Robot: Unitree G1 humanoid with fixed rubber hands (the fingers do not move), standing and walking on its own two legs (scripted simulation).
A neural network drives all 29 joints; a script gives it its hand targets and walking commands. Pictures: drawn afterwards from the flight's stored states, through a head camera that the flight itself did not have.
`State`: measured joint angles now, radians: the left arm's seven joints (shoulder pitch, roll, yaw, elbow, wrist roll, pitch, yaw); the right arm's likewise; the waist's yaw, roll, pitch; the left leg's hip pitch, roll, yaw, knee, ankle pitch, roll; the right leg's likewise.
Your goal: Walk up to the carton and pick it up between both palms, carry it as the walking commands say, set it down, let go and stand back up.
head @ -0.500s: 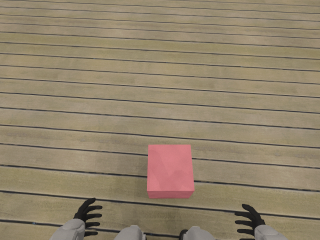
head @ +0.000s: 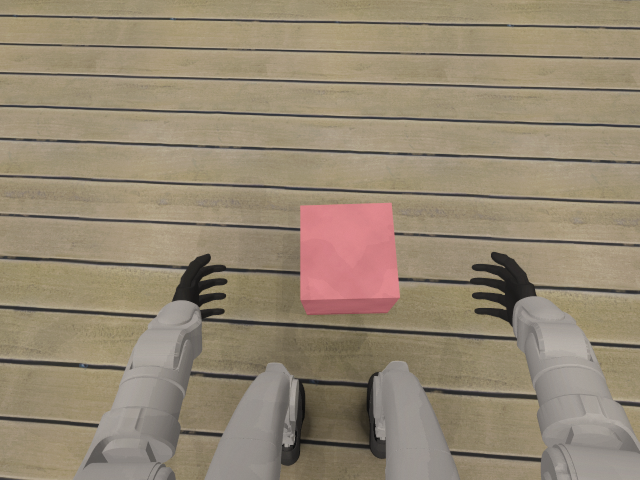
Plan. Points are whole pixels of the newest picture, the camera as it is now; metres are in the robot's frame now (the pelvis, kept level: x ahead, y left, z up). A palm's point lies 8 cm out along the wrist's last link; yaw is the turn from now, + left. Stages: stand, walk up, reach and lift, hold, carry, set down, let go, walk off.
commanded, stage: reach and lift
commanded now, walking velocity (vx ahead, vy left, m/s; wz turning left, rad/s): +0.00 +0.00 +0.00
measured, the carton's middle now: (346, 262) +0.51 -0.02 -0.58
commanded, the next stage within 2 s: none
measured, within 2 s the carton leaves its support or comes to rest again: neither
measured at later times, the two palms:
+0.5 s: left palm (210, 217) +0.44 +0.21 -0.13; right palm (491, 208) +0.47 -0.23 -0.13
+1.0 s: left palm (229, 203) +0.49 +0.20 -0.18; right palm (469, 190) +0.52 -0.21 -0.17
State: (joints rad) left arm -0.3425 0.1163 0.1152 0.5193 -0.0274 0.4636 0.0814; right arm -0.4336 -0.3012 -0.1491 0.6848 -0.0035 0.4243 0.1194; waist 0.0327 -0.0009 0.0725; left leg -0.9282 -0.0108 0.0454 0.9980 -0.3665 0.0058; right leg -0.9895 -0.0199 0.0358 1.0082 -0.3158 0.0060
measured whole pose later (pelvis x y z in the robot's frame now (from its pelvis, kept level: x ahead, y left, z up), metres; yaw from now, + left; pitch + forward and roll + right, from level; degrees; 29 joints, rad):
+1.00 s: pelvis +0.01 -0.01 -0.06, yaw +2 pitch +48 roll +2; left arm -1.01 0.15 0.38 0.80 0.05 0.12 0.07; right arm -1.13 -0.34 -0.33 0.99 -0.05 0.11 0.09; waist 0.02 0.00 -0.10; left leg -1.63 -0.02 -0.01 1.16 -0.36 -0.02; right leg -1.67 0.00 0.02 1.15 -0.31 0.00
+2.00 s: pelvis -0.04 -0.01 -0.31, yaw +4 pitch +40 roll +2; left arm -1.34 0.30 0.17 1.05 -0.19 0.06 0.14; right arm -1.43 -0.47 -0.07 1.17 0.21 0.06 -0.05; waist 0.01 0.02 0.28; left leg -2.25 -0.06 -0.01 2.13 -0.59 -0.05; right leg -2.30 0.02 0.03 2.11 -0.52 0.00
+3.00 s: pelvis -0.04 -0.01 -0.33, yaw +4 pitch +37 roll +2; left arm -1.47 0.22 0.11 1.14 -0.20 0.02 0.18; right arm -1.53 -0.43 0.03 1.26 0.28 0.01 -0.09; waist 0.00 0.02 0.38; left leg -2.26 -0.05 -0.01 2.19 -0.58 -0.05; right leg -2.30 0.00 0.02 2.18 -0.52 -0.01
